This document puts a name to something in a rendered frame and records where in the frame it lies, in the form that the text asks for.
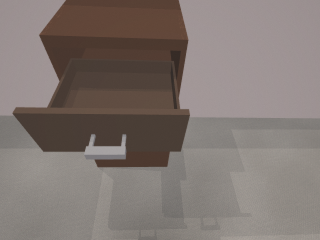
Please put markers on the cabinet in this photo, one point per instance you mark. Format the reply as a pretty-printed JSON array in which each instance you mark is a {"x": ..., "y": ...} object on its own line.
[{"x": 119, "y": 30}]

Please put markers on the drawer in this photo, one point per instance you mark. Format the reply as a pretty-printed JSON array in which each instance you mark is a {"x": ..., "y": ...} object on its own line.
[{"x": 110, "y": 98}]

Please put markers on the handle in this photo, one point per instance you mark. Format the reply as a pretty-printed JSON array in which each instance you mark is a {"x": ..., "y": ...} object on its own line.
[{"x": 105, "y": 152}]

